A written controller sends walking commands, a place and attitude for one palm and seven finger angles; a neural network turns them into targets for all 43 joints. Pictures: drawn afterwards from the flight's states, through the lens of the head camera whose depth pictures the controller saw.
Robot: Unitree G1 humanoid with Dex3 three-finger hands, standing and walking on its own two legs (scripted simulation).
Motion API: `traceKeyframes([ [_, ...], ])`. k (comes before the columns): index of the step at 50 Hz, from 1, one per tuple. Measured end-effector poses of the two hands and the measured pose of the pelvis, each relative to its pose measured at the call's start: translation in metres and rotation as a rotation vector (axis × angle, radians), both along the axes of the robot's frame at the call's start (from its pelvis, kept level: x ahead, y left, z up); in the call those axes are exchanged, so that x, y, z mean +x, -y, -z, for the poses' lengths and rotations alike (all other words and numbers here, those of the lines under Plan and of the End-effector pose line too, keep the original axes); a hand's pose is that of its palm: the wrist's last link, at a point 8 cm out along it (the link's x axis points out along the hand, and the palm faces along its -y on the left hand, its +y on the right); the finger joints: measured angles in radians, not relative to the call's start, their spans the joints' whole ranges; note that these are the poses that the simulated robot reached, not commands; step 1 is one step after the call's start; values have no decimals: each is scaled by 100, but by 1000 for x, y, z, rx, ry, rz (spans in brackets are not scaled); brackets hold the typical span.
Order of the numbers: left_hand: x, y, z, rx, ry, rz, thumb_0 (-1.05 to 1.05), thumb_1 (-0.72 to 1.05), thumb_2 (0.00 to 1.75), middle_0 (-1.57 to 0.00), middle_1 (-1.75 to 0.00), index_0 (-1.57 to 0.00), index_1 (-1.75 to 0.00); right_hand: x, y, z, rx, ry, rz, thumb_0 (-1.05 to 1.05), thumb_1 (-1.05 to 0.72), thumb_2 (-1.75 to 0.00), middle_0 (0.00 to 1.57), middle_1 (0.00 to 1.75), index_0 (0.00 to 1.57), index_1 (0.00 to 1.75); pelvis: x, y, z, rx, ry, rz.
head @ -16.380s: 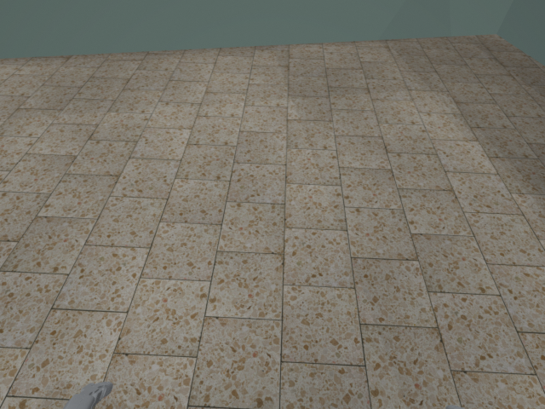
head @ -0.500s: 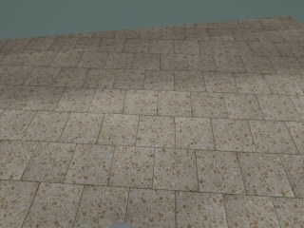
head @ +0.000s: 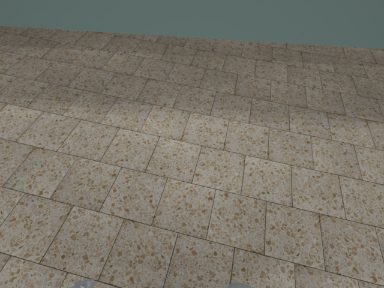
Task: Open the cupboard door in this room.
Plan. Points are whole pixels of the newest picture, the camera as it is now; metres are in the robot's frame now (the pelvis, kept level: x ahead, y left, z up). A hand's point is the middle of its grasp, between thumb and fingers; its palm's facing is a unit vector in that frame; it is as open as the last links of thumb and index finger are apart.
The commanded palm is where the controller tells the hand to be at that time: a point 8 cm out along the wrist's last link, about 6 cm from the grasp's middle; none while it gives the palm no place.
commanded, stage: turn or walk to find it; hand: left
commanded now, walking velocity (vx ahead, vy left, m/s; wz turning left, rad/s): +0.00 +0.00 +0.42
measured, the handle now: out of the picture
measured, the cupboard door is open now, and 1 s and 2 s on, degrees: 0 0 0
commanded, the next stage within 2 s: none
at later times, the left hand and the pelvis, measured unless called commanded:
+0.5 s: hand out of the picture -0.02 +0.14 -0.16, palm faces +0.26 -0.93 -0.27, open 7.3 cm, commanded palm none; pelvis -0.03 -0.06 +0.00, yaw +14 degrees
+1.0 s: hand out of the picture -0.07 +0.20 -0.17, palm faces +0.45 -0.86 -0.25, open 7.3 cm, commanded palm none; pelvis -0.05 -0.03 +0.00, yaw +25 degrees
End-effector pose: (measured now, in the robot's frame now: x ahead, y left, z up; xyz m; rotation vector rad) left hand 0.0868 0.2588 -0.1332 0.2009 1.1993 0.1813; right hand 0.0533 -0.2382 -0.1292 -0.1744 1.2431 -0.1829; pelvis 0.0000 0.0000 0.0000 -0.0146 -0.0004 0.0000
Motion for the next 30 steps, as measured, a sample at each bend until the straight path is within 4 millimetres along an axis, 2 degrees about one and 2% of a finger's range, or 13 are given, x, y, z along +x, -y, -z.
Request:
traceKeyframes([
  [5,11,26,-8,8,63,4,0,91,90,-20,-30,-20,-30,-26,20,15,24,-68,4,1,-90,-90,20,30,21,30,-8,18,4,14,-4,-41],
  [9,4,49,-11,30,106,-7,0,91,90,-20,-30,-20,-30,-38,43,33,48,-105,-1,1,-90,-90,20,30,21,30,-14,40,13,30,-6,-72],
  [15,-42,72,-20,35,66,-88,0,91,90,-20,-30,-21,-30,-33,69,32,50,-128,-53,1,-90,-90,20,30,20,29,-20,56,5,51,11,-139],
  [21,-89,80,-17,25,7,-184,0,91,90,-20,-30,-21,-30,-18,78,27,33,-137,-127,1,-91,-90,19,30,20,29,-24,63,1,58,8,-201],
  [26,-130,74,-10,13,-53,-262,0,91,90,-20,-30,-21,-30,6,67,22,11,-131,-211,1,-91,-90,19,30,20,29,-30,58,2,57,-4,-249],
  [30,-168,63,1,-6,-100,-328,0,91,90,-20,-30,-21,-30,36,42,18,-8,-79,-294,1,-91,-90,19,30,20,29,-37,48,6,45,-10,-286],
])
